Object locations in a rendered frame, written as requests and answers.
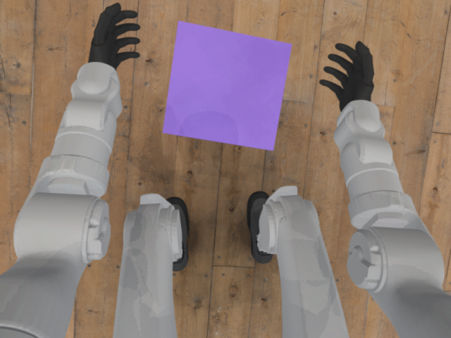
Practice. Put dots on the carton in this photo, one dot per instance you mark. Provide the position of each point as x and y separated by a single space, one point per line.
226 86

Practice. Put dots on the robot right hand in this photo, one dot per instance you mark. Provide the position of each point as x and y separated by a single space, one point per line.
358 85

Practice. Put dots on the right robot forearm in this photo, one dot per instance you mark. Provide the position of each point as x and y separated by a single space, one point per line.
366 159

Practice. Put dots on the left robot forearm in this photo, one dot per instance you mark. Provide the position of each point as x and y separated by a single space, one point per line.
79 159

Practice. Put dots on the robot left upper arm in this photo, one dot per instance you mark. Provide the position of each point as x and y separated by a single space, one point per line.
58 235

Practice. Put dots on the robot right thigh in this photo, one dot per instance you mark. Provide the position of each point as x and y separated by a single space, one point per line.
311 306

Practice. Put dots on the robot right upper arm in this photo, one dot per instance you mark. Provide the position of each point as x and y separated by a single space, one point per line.
402 270

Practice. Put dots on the robot left hand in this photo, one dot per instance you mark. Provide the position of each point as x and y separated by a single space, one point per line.
105 45

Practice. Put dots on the robot right shin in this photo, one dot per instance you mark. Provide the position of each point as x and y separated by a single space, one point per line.
282 191

